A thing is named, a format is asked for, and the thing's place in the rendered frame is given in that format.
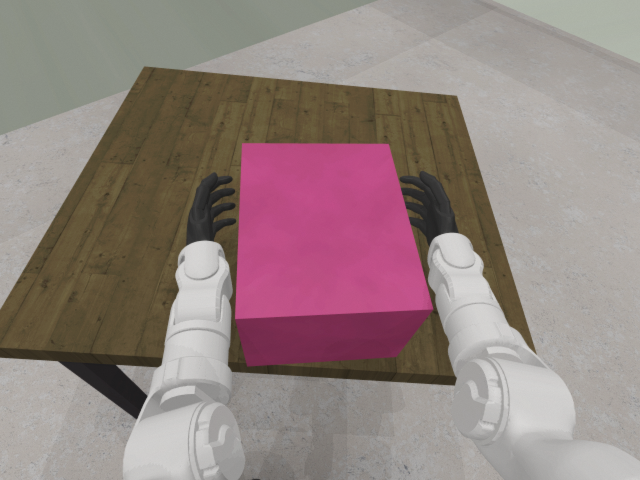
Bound robot right forearm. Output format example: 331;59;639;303
427;233;576;435

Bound carton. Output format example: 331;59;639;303
235;143;433;367

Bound robot left forearm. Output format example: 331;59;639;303
123;241;233;479

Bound robot right hand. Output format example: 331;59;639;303
399;171;459;247

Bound table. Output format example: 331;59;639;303
0;66;537;419

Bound left robot upper arm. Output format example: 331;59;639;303
124;400;245;480

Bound right robot upper arm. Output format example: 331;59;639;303
451;356;640;480

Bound robot left hand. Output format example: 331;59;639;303
186;172;236;246

